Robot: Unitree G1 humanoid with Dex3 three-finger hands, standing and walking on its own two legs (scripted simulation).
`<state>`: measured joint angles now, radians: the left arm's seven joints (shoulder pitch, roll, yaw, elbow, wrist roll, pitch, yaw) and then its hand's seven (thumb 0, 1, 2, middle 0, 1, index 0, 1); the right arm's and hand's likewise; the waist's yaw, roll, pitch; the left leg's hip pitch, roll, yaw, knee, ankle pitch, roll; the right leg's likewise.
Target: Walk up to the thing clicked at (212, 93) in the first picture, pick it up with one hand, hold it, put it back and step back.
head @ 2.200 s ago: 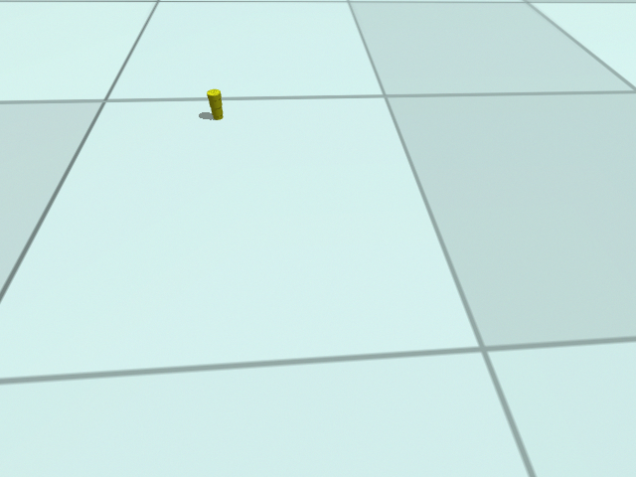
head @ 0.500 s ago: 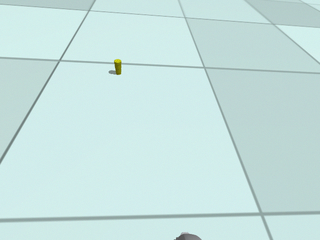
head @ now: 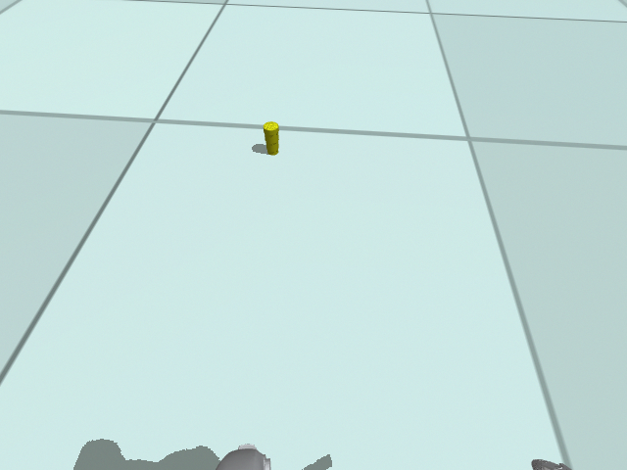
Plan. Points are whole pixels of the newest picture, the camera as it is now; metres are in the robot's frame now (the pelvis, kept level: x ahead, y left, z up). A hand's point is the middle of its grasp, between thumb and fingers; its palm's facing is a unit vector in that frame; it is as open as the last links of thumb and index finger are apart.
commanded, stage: walk up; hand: left
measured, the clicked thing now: (272, 139) +1.68 +0.22 -0.69
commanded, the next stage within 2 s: none
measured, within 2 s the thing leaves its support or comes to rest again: neither
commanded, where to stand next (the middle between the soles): +1.33 -0.05 m, yaw -1 degrees
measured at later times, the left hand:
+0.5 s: hand (165, 304) +0.41 +0.28 -0.13, palm faces -0.14 -0.93 -0.35, open 7.4 cm
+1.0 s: hand (198, 237) +0.58 +0.25 -0.14, palm faces +0.00 -0.93 -0.37, open 7.4 cm
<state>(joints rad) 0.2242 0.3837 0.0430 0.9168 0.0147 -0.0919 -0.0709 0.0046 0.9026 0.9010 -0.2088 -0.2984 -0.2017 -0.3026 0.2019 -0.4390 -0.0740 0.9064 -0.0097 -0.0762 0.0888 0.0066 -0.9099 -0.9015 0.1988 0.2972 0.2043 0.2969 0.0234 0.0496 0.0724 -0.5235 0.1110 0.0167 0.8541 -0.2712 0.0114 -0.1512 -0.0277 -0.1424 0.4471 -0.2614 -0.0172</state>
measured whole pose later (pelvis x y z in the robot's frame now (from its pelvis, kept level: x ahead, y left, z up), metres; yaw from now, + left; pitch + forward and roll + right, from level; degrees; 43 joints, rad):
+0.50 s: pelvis +0.30 +0.00 +0.00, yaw -2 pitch -1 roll +2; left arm 0.19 0.45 0.05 0.92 0.02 -0.05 -0.11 0.01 0.91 0.90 -0.20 -0.30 -0.20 -0.30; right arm 0.34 -0.41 -0.05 0.91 0.00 -0.09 0.07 0.01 -0.90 -0.90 0.20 0.30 0.21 0.30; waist -0.04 -0.04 0.07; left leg -0.03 0.05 0.14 0.41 -0.34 -0.03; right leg -0.54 -0.12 -0.03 0.65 -0.12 -0.01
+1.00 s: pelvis +0.55 -0.03 +0.00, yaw +0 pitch -2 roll -2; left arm 0.35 0.42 0.06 0.89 0.02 -0.08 -0.06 0.01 0.90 0.90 -0.21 -0.30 -0.20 -0.30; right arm 0.21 -0.43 -0.07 0.92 -0.02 -0.04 0.10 0.01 -0.91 -0.90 0.20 0.30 0.20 0.30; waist 0.05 0.03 0.07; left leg -0.50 0.11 0.04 0.59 -0.10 0.00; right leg -0.02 0.01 -0.13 0.41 -0.35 -0.02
